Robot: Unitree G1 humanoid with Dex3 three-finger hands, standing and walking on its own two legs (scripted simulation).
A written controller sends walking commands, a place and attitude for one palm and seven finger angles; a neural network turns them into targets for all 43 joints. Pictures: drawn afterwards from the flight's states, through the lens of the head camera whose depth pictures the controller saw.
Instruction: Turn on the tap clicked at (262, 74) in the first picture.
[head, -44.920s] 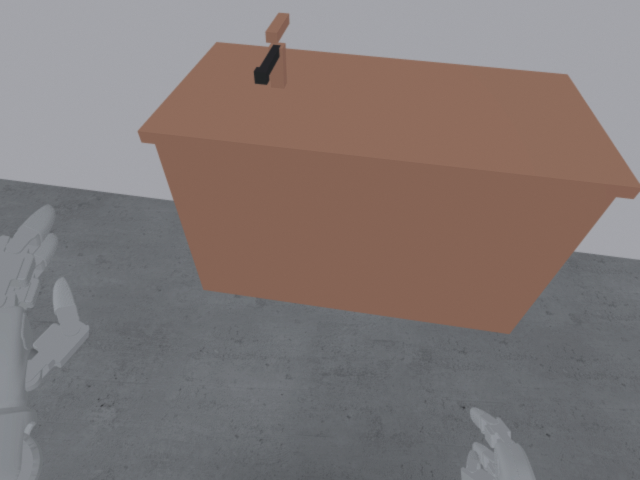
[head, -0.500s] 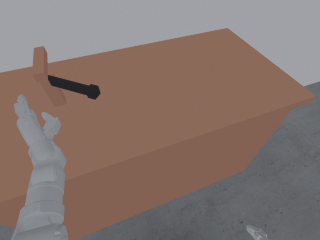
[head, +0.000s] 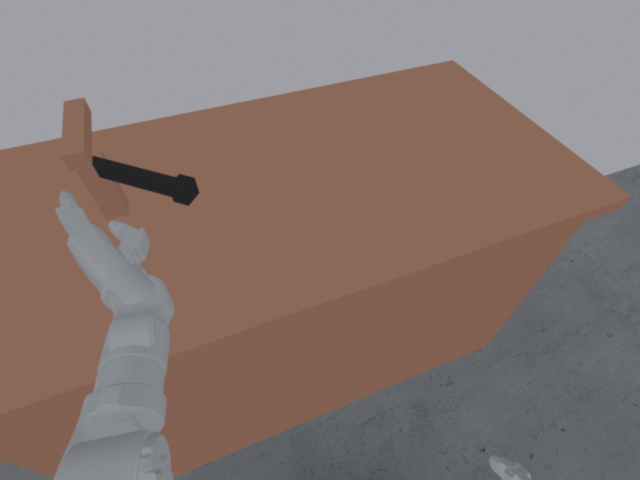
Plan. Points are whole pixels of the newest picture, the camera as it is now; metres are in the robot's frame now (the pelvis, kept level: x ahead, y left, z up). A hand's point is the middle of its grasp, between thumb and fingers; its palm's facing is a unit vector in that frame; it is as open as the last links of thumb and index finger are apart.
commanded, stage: push the lever round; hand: left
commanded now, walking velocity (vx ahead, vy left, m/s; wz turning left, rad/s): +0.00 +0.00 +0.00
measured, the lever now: (184, 189) +0.47 +0.20 +0.11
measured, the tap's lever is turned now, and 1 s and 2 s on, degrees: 49 52 86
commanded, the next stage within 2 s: lift the hand up off the lever in 1.78 s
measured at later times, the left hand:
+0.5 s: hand (156, 224) +0.42 +0.23 +0.09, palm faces +0.80 -0.60 -0.06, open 7.9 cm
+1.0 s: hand (184, 204) +0.46 +0.20 +0.09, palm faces +0.84 -0.52 -0.12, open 7.8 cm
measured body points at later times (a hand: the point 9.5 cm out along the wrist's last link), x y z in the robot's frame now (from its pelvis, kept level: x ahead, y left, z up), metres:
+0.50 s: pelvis -0.01 +0.00 +0.00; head +0.02 +0.00 +0.44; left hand +0.37 +0.26 +0.10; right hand +0.09 -0.26 -0.13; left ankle +0.01 +0.11 -0.72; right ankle -0.02 -0.08 -0.72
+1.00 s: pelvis -0.01 -0.01 -0.01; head +0.04 -0.02 +0.43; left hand +0.41 +0.23 +0.10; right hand +0.03 -0.27 -0.15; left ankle +0.01 +0.11 -0.72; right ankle -0.02 -0.08 -0.72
